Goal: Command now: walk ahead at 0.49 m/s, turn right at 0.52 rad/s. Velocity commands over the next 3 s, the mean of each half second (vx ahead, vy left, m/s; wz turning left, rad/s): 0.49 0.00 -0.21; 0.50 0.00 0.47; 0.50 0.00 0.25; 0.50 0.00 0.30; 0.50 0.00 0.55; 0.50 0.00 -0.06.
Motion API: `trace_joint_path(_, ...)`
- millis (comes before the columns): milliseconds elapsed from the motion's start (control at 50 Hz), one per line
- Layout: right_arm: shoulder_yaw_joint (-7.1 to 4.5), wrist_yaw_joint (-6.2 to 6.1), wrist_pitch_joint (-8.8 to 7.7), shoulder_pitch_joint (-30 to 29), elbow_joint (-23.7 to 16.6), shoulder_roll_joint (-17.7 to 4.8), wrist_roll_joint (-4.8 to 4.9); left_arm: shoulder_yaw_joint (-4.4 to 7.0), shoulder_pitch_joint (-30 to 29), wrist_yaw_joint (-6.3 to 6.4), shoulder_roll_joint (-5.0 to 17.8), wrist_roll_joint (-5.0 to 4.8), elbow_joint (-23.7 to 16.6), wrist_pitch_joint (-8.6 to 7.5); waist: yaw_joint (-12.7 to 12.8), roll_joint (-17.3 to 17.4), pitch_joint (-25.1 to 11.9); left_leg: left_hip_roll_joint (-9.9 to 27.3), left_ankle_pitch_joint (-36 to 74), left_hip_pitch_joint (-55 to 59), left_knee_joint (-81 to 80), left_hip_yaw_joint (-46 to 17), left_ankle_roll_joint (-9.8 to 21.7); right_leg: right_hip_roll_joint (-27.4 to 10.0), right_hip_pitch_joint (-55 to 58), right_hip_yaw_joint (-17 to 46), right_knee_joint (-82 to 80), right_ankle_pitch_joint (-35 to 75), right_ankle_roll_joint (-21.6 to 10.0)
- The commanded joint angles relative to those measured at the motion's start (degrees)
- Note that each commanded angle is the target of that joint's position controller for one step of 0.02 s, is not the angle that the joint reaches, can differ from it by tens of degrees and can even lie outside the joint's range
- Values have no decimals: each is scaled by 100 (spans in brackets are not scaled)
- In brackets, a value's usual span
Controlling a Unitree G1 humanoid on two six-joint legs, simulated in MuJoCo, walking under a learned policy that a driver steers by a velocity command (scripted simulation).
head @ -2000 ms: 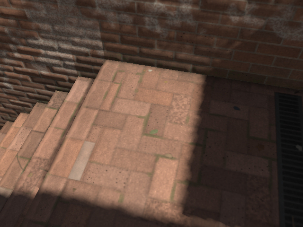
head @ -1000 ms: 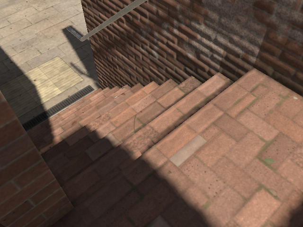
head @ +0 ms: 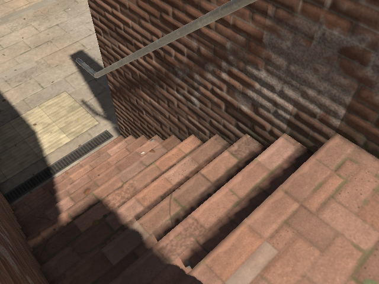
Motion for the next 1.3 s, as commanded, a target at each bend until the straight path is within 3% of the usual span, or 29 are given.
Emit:
trace_joint_path(20,-251,-38,-21,-391,-350,-1235,81,147,785,44,427,47,-239,22,613,727,40,1461,6088,-738,971,-46,713,516,1332,-376,14,-948,-236)
trace_joint_path(60,-209,-33,77,-450,-394,-1159,17,362,2349,151,700,64,195,-26,1259,408,-982,1139,5471,-1497,3613,141,483,867,3403,-176,-758,-797,-559)
trace_joint_path(80,-70,24,111,-300,-563,-514,-58,496,2551,263,1310,60,180,-73,1066,-969,-1165,438,277,-3132,5826,36,244,-722,4433,1969,-1246,-306,-951)
trace_joint_path(100,-68,41,55,-62,-886,-558,-31,531,2284,251,1665,-78,-130,-32,807,-1413,-1989,-319,-1146,-4476,7081,-1227,163,-1773,5024,5002,-2358,-714,-1743)
trace_joint_path(120,-104,104,-9,-433,-991,-883,-56,545,1809,349,1514,-200,-152,-10,823,-871,-1727,85,-389,-4708,6839,-1706,150,-1651,4605,4521,-2750,-1966,-1703)
trace_joint_path(160,-103,187,-47,-865,-989,-915,-22,365,1531,362,872,-108,11,-69,475,85,-297,568,469,-4649,5989,-1529,220,-1048,3139,3345,-2721,-1532,-1299)
trace_joint_path(220,-19,258,307,-454,-768,-644,-149,293,1396,330,734,-106,84,-291,91,220,-361,629,782,-3807,5262,-1361,68,-524,2482,2308,-2729,634,-934)
trace_joint_path(280,-71,270,385,-648,-749,-715,-62,319,1817,347,884,-131,298,-443,183,89,-208,593,1102,-3954,4643,-1295,-4,-507,2553,1811,-2815,1679,-526)
trace_joint_path(400,-125,314,254,-1354,-837,-652,-19,212,2341,506,811,-105,389,-383,582,-177,-241,-34,2592,-4377,4176,-1402,224,-445,3224,1071,-2642,2431,-159)
trace_joint_path(440,-195,322,366,-1210,-758,-833,-167,267,2247,578,903,0,467,-444,445,-344,-164,-226,2554,-4652,4649,-1715,439,-696,3425,996,-2284,3010,-59)
trace_joint_path(460,-231,322,350,-1422,-883,-932,-98,252,2218,553,867,-7,464,-489,435,-253,-81,-323,2922,-4664,3938,-1622,492,-431,3370,753,-2273,2302,4)
trace_joint_path(520,-180,320,342,-1696,-967,-802,-209,192,2413,666,738,39,561,-509,600,-398,74,-456,3093,-4729,3724,-1396,674,-601,3641,752,-1839,2740,-53)
trace_joint_path(540,-98,334,297,-1957,-1156,-643,-123,143,2222,618,667,-87,465,-530,592,-99,306,-556,2810,-4157,2741,-971,592,-331,3062,461,-2049,2629,-32)
trace_joint_path(580,-228,314,447,-403,-810,-887,-188,260,1302,777,1217,-165,160,-486,-214,-605,-199,-941,401,-1964,3574,-352,826,-813,2426,152,-947,7546,106)
trace_joint_path(600,-331,261,429,818,-553,-1033,-79,263,955,830,1297,-124,111,-474,-819,-647,-606,-740,541,-947,3350,-798,1065,-849,1984,127,472,7595,255)
trace_joint_path(620,-471,208,379,2123,-309,-1209,45,325,149,831,1393,-243,55,-459,-1871,49,-782,-160,1731,3,2120,-1440,1613,-166,1075,-331,3392,4616,538)
trace_joint_path(640,-417,263,352,1306,-475,-1363,263,162,626,780,546,-39,-96,-496,-836,1648,-335,918,3877,-97,1676,-3534,1899,1025,-423,-397,5416,-2279,732)
trace_joint_path(660,-252,335,216,366,-949,-1204,308,62,1436,796,430,52,-364,-491,278,859,-436,1468,5937,-525,1630,-5004,2367,719,-747,792,5565,-2243,727)
trace_joint_path(680,-320,290,216,62,-1128,-1304,224,94,1271,780,756,81,-497,-462,302,481,-456,1538,4380,-1195,927,-5198,2732,709,-775,933,5138,-1734,719)
trace_joint_path(720,-238,217,238,-743,-1401,-1127,103,229,874,841,1147,18,-513,-196,763,-167,121,1173,2876,-2603,500,-4643,2402,291,-430,957,4025,-1390,729)
trace_joint_path(780,-230,192,105,-279,-1331,-1170,234,174,539,738,909,59,-510,116,744,-101,-86,647,3551,-2546,501,-3992,1866,-34,-24,828,2548,-928,776)
trace_joint_path(900,-175,27,509,302,-1573,-916,142,4,-339,534,501,77,-423,268,104,452,-542,73,5019,-1509,1222,-3372,1113,66,-363,358,1768,-70,711)
trace_joint_path(920,-248,-43,525,335,-1606,-1151,74,37,-205,502,632,110,-425,172,55,677,-721,203,5033,-1149,1430,-3648,1208,29,-517,492,2105,296,549)
trace_joint_path(1020,-266,-103,628,296,-1827,-1167,-53,56,-543,519,833,59,-468,-26,-95,702,-856,279,5093,-497,1941,-4062,1378,183,-987,520,2134,-150,523)
trace_joint_path(1120,-233,-44,606,10,-1797,-1125,-5,75,-184,417,937,99,-333,-84,64,654,-407,352,5947,-1115,2381,-3996,1225,221,-259,512,1683,-620,407)
trace_joint_path(1200,-342,-97,308,1060,-1318,-1348,-155,214,-1336,510,1232,6,-704,-286,-973,730,-128,370,3530,1464,3139,-4638,1626,117,-3280,1216,886,-615,566)
trace_joint_path(1240,-314,-112,164,1324,-1133,-1254,-122,165,-1747,515,1027,83,-919,-409,-1192,292,30,493,3427,1324,3104,-4975,1754,46,-3626,1296,396,-452,501)
trace_joint_path(1280,-118,-39,7,7,-1262,-743,68,-5,-620,304,624,-68,-897,-512,-143,-336,-13,-529,927,-2556,3219,-3761,1129,120,537,917,-1427,3227,354)
trace_joint_path(1300,-66,-51,23,-161,-1132,-638,142,8,327,205,353,-219,-494,-446,199,-115,-408,-751,-296,-3398,3519,-3488,950,266,2720,714,-1288,4131,471)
